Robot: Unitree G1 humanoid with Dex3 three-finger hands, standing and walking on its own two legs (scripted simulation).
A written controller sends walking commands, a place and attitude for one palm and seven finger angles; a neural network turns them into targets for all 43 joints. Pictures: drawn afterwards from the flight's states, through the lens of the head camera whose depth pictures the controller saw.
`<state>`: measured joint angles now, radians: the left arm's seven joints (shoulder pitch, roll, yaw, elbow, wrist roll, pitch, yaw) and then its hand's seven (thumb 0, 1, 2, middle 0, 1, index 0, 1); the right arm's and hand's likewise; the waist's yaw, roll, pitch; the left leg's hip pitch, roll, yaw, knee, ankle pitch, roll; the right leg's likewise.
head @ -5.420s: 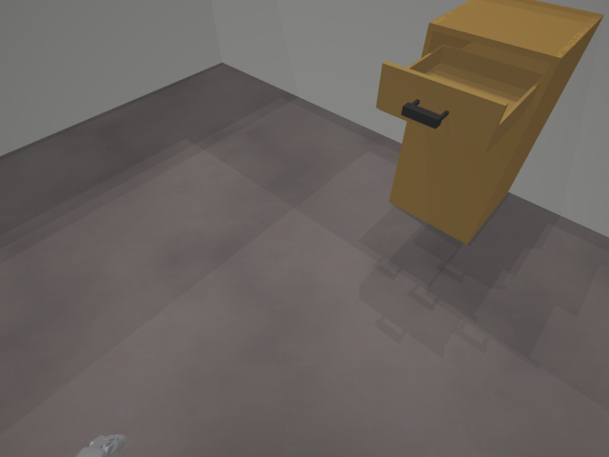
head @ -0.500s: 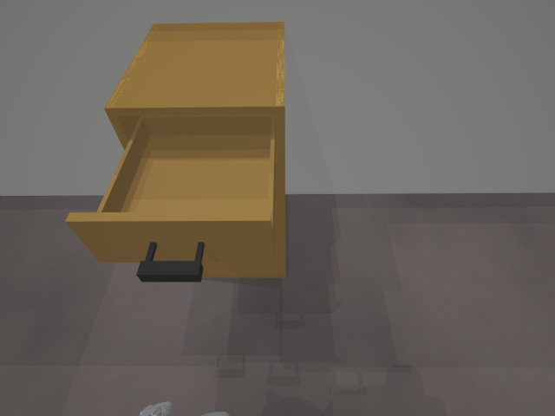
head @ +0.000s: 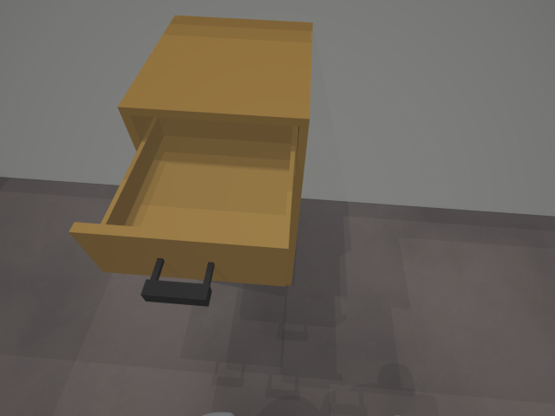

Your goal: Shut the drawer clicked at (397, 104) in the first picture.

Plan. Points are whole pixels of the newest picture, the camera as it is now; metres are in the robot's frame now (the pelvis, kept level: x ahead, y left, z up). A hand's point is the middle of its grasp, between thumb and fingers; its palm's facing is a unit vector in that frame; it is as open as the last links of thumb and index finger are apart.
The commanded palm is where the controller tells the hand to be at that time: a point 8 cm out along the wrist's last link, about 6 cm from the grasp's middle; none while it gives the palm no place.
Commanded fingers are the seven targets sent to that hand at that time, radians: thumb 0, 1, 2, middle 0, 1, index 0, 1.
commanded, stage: come to a stop and stand still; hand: left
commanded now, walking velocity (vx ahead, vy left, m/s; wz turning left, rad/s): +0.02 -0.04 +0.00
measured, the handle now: (181, 279) +0.32 +0.21 -0.06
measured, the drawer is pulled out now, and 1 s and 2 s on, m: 0.30 0.30 0.29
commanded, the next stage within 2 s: look again from close up in 1.04 s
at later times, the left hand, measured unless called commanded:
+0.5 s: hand out of the picture +0.01 +0.15 -0.17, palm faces +0.05 -0.98 -0.20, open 7.3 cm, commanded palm none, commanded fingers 0.00 0.90 0.90 -0.20 -0.30 -0.20 -0.30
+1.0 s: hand out of the picture -0.01 +0.13 -0.16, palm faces +0.08 -0.99 -0.14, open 7.4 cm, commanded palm none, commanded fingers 0.00 0.90 0.90 -0.20 -0.30 -0.20 -0.30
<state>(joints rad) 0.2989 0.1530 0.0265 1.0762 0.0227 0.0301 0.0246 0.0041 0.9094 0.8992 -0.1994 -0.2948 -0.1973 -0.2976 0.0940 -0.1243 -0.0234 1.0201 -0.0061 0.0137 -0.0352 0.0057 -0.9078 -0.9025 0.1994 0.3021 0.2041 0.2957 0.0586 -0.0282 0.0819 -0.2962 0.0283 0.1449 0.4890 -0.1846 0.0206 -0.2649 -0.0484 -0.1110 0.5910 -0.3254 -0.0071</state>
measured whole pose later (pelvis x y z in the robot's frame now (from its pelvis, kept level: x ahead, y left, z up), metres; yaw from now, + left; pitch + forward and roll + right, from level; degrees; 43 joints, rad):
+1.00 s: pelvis +0.03 -0.01 +0.01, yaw +0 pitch -1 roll +1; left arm 0.34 0.08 0.00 1.17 0.01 -0.02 0.04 0.00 0.91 0.90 -0.20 -0.29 -0.20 -0.30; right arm 0.31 -0.11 0.01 1.17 -0.01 -0.02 -0.05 0.02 -0.92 -0.90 0.20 0.30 0.20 0.30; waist 0.02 0.00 0.01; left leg -0.15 0.04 0.07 0.38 -0.21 -0.03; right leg -0.11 0.00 -0.13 0.39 -0.27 -0.05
